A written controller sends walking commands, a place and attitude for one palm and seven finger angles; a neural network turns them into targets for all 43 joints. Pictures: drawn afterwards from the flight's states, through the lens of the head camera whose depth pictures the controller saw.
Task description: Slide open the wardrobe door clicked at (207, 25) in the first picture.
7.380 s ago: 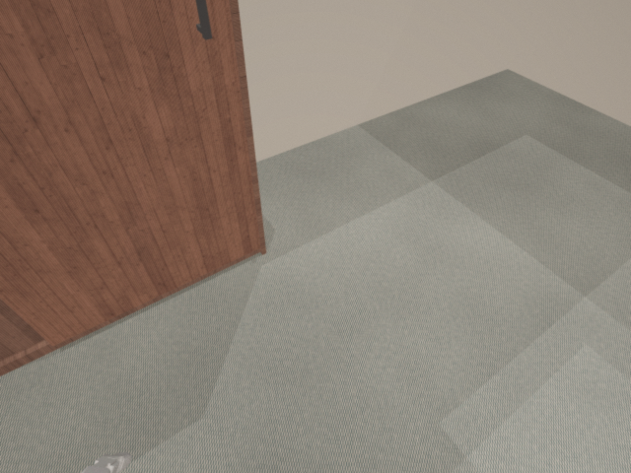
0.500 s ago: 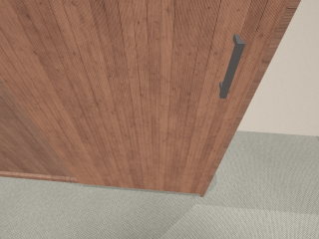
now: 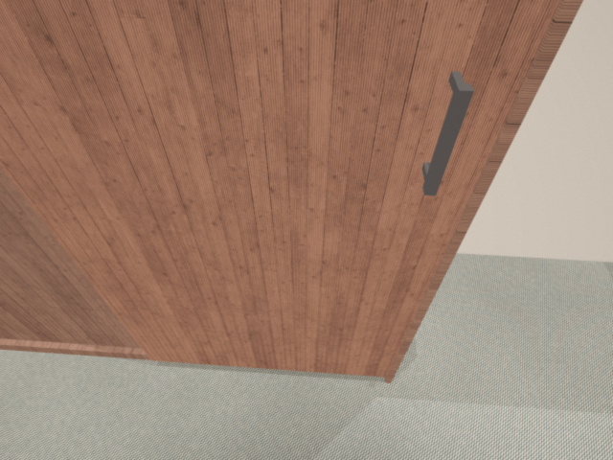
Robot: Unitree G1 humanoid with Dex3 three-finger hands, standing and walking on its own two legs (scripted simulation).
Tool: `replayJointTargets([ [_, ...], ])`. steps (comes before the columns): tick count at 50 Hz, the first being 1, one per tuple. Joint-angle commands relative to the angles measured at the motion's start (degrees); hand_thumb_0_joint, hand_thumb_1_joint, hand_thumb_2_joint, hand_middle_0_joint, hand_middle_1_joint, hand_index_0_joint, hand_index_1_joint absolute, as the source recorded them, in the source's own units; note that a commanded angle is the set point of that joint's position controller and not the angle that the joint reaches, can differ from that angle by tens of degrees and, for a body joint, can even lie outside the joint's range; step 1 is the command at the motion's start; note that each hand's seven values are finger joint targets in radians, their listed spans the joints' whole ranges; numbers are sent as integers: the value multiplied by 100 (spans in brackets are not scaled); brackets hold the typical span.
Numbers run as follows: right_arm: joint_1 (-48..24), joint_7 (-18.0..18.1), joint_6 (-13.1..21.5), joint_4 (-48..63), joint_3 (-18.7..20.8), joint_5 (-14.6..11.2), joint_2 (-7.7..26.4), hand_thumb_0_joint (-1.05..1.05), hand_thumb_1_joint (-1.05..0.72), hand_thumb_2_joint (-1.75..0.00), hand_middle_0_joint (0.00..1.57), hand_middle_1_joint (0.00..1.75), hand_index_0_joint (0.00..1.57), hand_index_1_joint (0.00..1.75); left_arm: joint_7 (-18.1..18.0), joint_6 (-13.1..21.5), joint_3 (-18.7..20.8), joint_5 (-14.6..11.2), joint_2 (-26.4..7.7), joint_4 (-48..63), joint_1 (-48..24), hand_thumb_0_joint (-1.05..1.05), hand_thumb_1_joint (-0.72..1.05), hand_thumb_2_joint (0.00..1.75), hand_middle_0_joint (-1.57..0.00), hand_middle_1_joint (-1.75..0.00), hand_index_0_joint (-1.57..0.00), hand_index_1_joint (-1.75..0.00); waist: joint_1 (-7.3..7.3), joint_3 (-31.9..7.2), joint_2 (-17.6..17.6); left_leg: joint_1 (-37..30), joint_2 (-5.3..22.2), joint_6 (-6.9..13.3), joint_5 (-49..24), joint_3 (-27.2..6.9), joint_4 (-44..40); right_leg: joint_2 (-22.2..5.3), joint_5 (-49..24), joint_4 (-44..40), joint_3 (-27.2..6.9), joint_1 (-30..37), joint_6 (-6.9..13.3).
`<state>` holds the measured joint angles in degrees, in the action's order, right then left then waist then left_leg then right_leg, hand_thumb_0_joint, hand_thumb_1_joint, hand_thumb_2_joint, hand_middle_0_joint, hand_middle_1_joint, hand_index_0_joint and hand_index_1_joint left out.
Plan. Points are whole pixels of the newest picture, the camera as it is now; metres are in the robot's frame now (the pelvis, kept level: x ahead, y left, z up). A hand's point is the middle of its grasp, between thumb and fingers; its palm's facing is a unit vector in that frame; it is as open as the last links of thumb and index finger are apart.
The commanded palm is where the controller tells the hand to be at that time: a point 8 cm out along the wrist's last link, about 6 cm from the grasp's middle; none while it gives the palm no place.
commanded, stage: look again from close up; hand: right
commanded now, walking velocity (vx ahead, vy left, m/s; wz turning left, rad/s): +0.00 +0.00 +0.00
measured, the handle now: (442, 137) +0.47 -0.15 +0.20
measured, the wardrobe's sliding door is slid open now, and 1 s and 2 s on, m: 0.00 0.00 0.00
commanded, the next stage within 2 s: raise the hand with hooked fingers in 0.18 s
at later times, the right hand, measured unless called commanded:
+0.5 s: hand (480, 403) +0.20 -0.19 +0.02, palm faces +0.21 +0.98 -0.07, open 7.7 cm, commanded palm +0.11 -0.24 -0.03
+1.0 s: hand (518, 407) +0.19 -0.22 +0.05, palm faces +0.02 +1.00 -0.07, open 10.4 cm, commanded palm +0.15 -0.27 +0.06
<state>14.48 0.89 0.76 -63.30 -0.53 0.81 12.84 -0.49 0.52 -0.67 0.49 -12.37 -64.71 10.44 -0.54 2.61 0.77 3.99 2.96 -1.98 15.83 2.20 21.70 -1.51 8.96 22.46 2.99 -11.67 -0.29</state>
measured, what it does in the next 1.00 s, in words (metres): stands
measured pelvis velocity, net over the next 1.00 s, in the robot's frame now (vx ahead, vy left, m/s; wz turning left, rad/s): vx -0.03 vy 0.02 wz -0.02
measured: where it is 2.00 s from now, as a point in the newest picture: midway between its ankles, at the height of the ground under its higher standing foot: outside the picture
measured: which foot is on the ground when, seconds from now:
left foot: down 0.00-1.00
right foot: down 0.00-1.00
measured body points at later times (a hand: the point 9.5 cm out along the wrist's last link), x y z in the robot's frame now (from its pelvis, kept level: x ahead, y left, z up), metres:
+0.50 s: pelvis -0.02 +0.01 -0.03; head -0.02 +0.02 +0.42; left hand +0.12 +0.25 -0.13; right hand +0.18 -0.24 +0.02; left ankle -0.04 +0.14 -0.74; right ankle +0.04 -0.12 -0.74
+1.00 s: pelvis -0.03 +0.02 -0.04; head -0.02 +0.02 +0.41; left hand +0.15 +0.24 -0.11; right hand +0.18 -0.27 +0.05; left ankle -0.04 +0.14 -0.74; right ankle +0.03 -0.12 -0.74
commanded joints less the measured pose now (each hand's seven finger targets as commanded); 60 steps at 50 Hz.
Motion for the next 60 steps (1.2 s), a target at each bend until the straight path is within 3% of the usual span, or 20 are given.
replayJointTargets([
  [1, 275, 65, 86, 166, 140, 17, 739, 0, -90, -90, 20, 30, 20, 30, -67, 117, 157, -3, -751, 221, 157, 0, 90, 90, -20, -30, -20, -30, 13, -56, -6, 577, 390, 206, -647, -311, -508, -501, -727, -288, -504, 392, 112],
  [13, 410, 83, 80, 102, 142, 12, 590, 0, -90, -90, 20, 30, 20, 30, -89, 124, 147, 0, -613, 158, 309, 0, 90, 90, -20, -30, -20, -30, 13, -7, -35, 564, 386, 218, -676, -287, -494, -481, -771, -275, -483, 352, 104],
  [14, 685, 332, 187, 35, 52, 89, 303, 0, -90, -90, 20, 30, 20, 30, -20, 153, 147, -22, -584, 528, 164, 0, 90, 90, -20, -30, -20, -30, -5, 330, -287, 936, 556, 215, -1802, -637, -412, -496, -1100, 818, -292, -24, -2],
  [15, -3544, 269, 1392, 8879, 1072, -1062, 1856, 0, -88, -89, 20, 32, 20, 32, -300, 873, 307, -323, -1312, 2454, 266, 0, 90, 90, -20, -30, -20, -30, 580, -2411, -1170, 569, -73, 339, -2073, 82, 300, 168, -1279, 257, -176, 1738, 144],
  [16, -2450, 574, 1349, 8581, 1421, -697, 2254, 0, -85, -88, 20, 33, 20, 33, -606, 1298, 78, -339, -761, 2369, -245, 0, 90, 90, -20, -30, -20, -30, 155, -2003, -1501, 920, -203, 341, -1249, 165, 645, -38, -1249, 206, -6, 1835, 99],
  [17, 507, 559, 686, 7169, 451, -785, 321, 0, -83, -87, 21, 34, 21, 34, -533, 1594, 225, -253, -636, 2442, 38, 0, 90, 90, -20, -30, -20, -30, 64, -1764, -1439, 1205, -273, 351, -379, 523, 967, -199, -1214, 34, -188, 1342, 51],
  [18, 811, 510, 501, 6703, 325, -974, -153, 0, -81, -86, 21, 36, 21, 36, -499, 1643, 232, -394, -650, 2257, 146, 0, 90, 90, -20, -30, -20, -30, 230, -1169, -818, 1432, -292, 276, -336, 490, 891, -47, -612, 188, -285, 790, 54],
  [20, 362, 290, 1114, 6795, 994, -1066, 454, 0, -76, -84, 21, 39, 21, 39, -498, 1695, 411, -240, -872, 2683, -33, 0, 90, 90, -20, -30, -20, -30, 344, -438, 40, 2024, -300, 204, 42, 514, 736, 73, 346, 622, -360, -238, 57],
  [23, 1980, -661, 2282, 5066, 1150, -1309, -148, 0, -69, -81, 22, 43, 22, 43, -293, 1639, 545, -111, -769, 3010, -323, 0, 90, 90, -20, -30, -20, -30, -139, -161, 1266, 2931, -398, 210, 513, 535, 1489, 101, 565, 1480, -232, -1627, -92],
  [25, 2092, -1570, 3128, 4890, 1351, -1556, 53, 0, -64, -79, 22, 47, 22, 47, -122, 1609, 629, -149, -842, 3306, -500, 0, 90, 90, -20, -30, -20, -30, -243, -428, 1202, 3167, -303, 250, 696, 282, 1951, 120, 812, 2038, -169, -2273, -132],
  [26, 2276, -1973, 3266, 4744, 1768, -1640, 449, 0, -62, -78, 22, 48, 22, 48, -45, 1591, 678, -220, -895, 3524, -497, 0, 90, 90, -20, -30, -20, -30, -361, -628, 656, 2963, -237, 325, 471, 113, 2046, 161, 679, 2188, -113, -2271, -109],
  [29, 1691, -2387, 2707, 5974, 2223, -2101, 986, 0, -55, -75, 22, 53, 22, 53, -189, 1518, 627, -348, -877, 4250, -685, 0, 90, 90, -20, -30, -20, -30, -431, -1478, 187, 2635, -153, 212, 801, -220, 1895, 264, 840, 2343, 105, -2149, 27],
  [31, 1179, -2248, 2464, 6727, 2378, -2298, 1075, 0, -50, -73, 23, 55, 23, 55, -322, 1475, 573, -318, -816, 4332, -491, 0, 90, 90, -20, -30, -20, -30, -298, -1537, 107, 2761, -187, 137, 950, -356, 1814, 206, 880, 2443, -16, -2095, 71],
  [36, -492, -1790, 2969, 8543, 1806, -1987, 1089, 0, -39, -68, 24, 63, 24, 63, -510, 1653, 433, -198, -806, 4033, 3, 0, 90, 90, -20, -30, -20, -30, 330, -1423, -455, 3194, -330, 185, 601, -268, 1894, 25, 713, 2562, -313, -1541, 199],
  [38, -493, -1908, 2950, 8239, 1566, -1911, 1025, 0, -34, -66, 24, 66, 24, 66, -570, 1774, 386, -238, -850, 3859, 22, 0, 90, 90, -20, -30, -20, -30, 421, -1149, -652, 3335, -355, 211, 681, -224, 1820, -2, 872, 2484, -392, -1460, 208],
  [40, -454, -2098, 2695, 7874, 1619, -1921, 1211, 0, -29, -64, 24, 69, 24, 69, -628, 1849, 341, -288, -904, 3757, -5, 0, 90, 90, -20, -30, -20, -30, 398, -1045, -635, 3227, -328, 207, 820, -259, 1635, 3, 1005, 2356, -427, -1480, 212],
  [46, 172, -2263, 1476, 7135, 2699, -2258, 1815, 0, -15, -58, 25, 78, 25, 78, -663, 1873, 268, -339, -834, 3807, -279, 0, 90, 90, -20, -30, -20, -30, -190, -1459, -345, 2151, -244, 186, 182, -171, 1343, 29, 412, 1880, -438, -1240, 172],
  [54, 3, -2115, 1261, 7786, 2525, -2385, 1524, 0, 3, -50, 27, 90, 27, 90, -523, 2066, 219, -368, -835, 3875, -195, 0, 90, 90, -20, -30, -20, -30, -157, -1442, -354, 2012, -364, 132, -515, 155, 1231, 48, 29, 1453, -342, -645, 162],
  [57, -265, -2155, 1065, 7619, 2579, -2364, 1661, 0, 10, -47, 27, 94, 27, 94, -559, 2091, 215, -393, -917, 3818, -136, 0, 90, 90, -20, -30, -20, -30, -114, -1248, -75, 2008, -365, 116, -383, 140, 1067, 47, 156, 1316, -351, -625, 176],
  [60, -748, -2156, 945, 7822, 2738, -2359, 1901, 0, 17, -44, 28, 99, 28, 99, -624, 2107, 173, -411, -930, 3808, -176, 0, 90, 90, -20, -30, -20, -30, -144, -1250, -327, 1945, -362, 142, -190, 190, 979, 53, 249, 1132, -389, -410, 174],
])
